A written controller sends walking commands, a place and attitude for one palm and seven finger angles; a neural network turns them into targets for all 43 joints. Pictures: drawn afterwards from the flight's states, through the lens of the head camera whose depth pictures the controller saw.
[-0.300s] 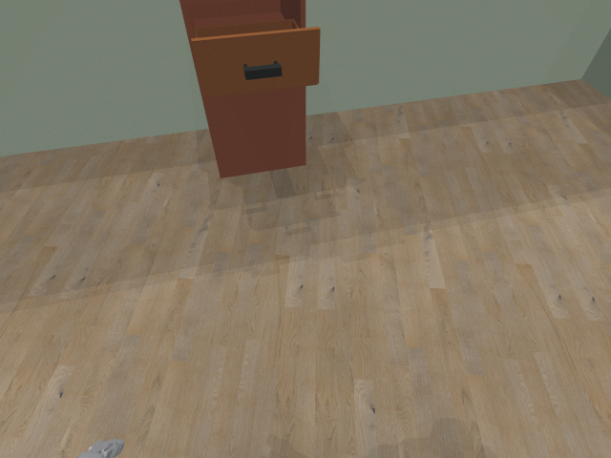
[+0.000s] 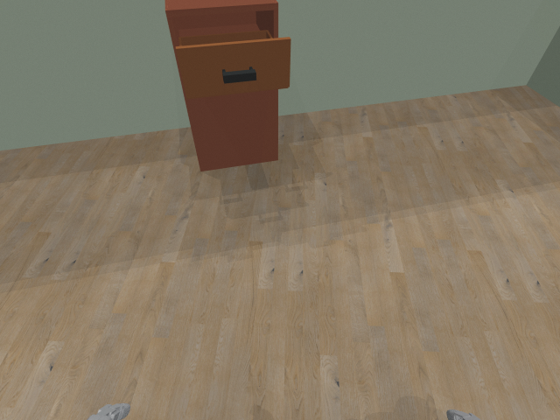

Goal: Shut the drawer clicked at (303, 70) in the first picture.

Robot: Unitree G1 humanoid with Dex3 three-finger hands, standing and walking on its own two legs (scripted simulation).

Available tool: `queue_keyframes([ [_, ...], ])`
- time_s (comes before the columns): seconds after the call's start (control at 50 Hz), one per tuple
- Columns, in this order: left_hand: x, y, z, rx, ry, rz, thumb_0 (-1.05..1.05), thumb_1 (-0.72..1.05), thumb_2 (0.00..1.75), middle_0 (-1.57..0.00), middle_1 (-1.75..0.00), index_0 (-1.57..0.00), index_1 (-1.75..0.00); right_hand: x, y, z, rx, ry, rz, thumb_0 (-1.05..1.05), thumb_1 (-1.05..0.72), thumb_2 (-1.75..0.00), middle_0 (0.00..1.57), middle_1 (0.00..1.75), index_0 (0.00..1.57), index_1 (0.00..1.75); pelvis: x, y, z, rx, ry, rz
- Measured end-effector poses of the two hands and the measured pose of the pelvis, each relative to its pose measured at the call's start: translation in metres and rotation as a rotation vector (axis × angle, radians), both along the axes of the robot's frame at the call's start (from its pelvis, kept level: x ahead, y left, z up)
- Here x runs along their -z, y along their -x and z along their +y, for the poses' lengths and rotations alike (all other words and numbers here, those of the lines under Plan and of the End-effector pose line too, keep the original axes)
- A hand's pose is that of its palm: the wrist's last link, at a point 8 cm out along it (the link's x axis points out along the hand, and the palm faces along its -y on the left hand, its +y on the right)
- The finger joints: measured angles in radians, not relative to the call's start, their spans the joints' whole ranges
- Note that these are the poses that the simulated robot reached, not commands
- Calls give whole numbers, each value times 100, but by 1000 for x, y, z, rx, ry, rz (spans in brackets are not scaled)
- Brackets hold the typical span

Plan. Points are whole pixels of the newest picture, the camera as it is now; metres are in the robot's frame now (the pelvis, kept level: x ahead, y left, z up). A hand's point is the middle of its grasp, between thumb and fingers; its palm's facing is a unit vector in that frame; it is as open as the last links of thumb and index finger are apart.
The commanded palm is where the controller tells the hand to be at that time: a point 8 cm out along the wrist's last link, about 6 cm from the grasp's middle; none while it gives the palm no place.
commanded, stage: stand and wait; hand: left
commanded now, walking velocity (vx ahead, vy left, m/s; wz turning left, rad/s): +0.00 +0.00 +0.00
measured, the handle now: (238, 73) +1.21 +0.23 -0.08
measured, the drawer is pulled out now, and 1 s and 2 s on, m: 0.30 0.30 0.30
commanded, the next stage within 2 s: look at it before walking up in 0.52 s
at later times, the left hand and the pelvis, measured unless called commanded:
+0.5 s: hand out of the picture +0.06 +0.24 -0.15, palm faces -0.03 -0.94 -0.34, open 7.4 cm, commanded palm none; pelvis -0.02 -0.01 +0.00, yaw +0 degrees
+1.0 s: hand out of the picture +0.05 +0.24 -0.15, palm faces -0.03 -0.94 -0.33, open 7.4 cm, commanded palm none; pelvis -0.03 +0.00 +0.01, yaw -1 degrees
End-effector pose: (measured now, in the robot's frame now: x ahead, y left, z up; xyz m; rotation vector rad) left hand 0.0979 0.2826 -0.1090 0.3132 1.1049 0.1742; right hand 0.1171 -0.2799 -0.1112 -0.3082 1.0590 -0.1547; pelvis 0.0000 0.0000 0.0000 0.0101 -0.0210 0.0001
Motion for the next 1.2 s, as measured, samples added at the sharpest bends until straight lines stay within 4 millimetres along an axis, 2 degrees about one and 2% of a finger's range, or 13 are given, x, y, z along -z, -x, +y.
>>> queue_keyframes([
  [0.24,5,36,1,-28,-10,98,0,91,89,-20,-30,-20,-30,7,46,-18,42,20,125,1,-91,-90,20,30,20,30,-3,7,-7,3,3,-4],
  [0.4,4,46,2,-32,-17,114,0,91,89,-20,-30,-20,-30,9,67,-22,61,18,164,1,-91,-90,20,30,20,30,-4,13,-9,5,4,-11],
  [0.8,4,43,0,-12,2,81,0,91,89,-20,-30,-20,-30,5,73,-13,65,8,143,1,-91,-90,20,30,20,30,-5,22,-4,10,7,-15],
  [1.2,7,65,9,-27,2,128,0,91,89,-20,-30,-20,-30,5,82,-6,63,8,164,1,-91,-90,20,30,20,30,-6,27,3,8,8,-16],
])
